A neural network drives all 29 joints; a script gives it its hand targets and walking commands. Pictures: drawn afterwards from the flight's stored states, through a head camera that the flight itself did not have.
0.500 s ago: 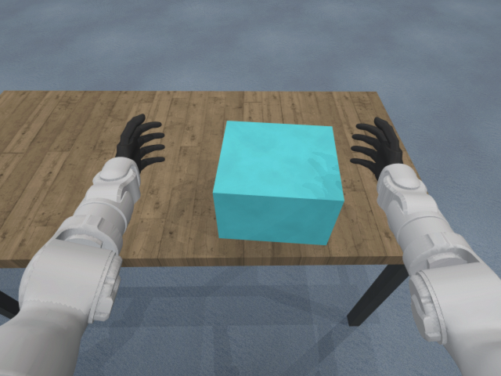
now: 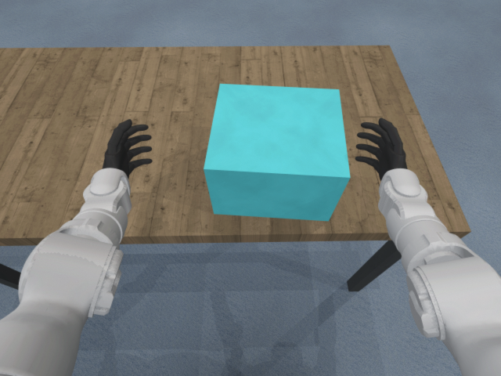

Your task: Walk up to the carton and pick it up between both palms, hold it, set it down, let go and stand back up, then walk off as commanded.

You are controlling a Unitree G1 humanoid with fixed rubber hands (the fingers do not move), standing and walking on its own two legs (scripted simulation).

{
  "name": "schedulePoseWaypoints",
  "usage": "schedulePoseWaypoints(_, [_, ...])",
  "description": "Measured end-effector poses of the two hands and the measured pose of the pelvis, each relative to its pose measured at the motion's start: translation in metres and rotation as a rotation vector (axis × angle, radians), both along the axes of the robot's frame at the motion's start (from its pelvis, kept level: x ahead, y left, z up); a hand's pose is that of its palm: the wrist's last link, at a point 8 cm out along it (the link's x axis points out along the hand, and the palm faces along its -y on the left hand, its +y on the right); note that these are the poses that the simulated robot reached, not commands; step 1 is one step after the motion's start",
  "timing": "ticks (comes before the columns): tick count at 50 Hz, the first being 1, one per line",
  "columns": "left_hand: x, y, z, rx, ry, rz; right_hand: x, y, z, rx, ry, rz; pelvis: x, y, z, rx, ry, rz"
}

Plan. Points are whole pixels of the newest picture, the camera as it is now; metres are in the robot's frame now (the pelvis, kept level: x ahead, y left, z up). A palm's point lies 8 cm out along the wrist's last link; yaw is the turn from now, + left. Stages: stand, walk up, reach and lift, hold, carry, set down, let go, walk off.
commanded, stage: reach and lift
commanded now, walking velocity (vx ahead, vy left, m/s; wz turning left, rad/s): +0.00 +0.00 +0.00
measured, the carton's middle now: (274, 153) +0.55 -0.02 -0.04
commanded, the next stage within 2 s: none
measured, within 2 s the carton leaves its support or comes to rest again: neither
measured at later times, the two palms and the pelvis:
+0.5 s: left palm (149, 178) +0.45 +0.20 +0.01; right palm (362, 170) +0.46 -0.17 +0.03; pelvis +0.00 +0.00 +0.00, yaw +0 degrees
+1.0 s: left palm (155, 181) +0.44 +0.19 +0.01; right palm (349, 176) +0.45 -0.15 +0.02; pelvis +0.00 +0.00 +0.00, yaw +0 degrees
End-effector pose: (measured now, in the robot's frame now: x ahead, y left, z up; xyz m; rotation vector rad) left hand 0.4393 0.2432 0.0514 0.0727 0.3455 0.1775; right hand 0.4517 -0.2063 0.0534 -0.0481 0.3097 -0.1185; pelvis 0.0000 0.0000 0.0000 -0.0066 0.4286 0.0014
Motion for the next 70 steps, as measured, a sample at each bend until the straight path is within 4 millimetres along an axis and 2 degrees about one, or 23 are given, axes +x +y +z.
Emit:
schedulePoseWaypoints(4, [0.0,0.0,-0.012,0.007,0.003,-0.005,0.003,0.002,-0.01,0.003,-0.013,0.009,0.0,-0.002,-0.002,0.003,0.032,0.0])
schedulePoseWaypoints(14, [0.005,-0.007,-0.029,0.028,0.009,-0.053,0.01,0.023,-0.024,0.007,-0.028,0.043,0.003,-0.003,-0.004,0.004,0.073,0.0])
schedulePoseWaypoints(25, [0.006,-0.039,-0.038,-0.019,0.006,-0.095,0.01,0.038,-0.025,0.007,-0.045,0.057,0.003,-0.003,-0.005,0.004,0.075,0.0])
schedulePoseWaypoints(38, [0.005,-0.052,-0.037,-0.03,0.006,-0.08,0.006,0.054,-0.027,0.027,-0.027,0.06,0.003,-0.003,-0.005,0.004,0.075,0.0])
schedulePoseWaypoints(70, [-0.002,-0.051,-0.043,-0.075,-0.047,-0.063,-0.004,0.063,-0.032,-0.015,-0.077,0.02,-0.007,-0.001,-0.001,0.003,-0.002,0.002])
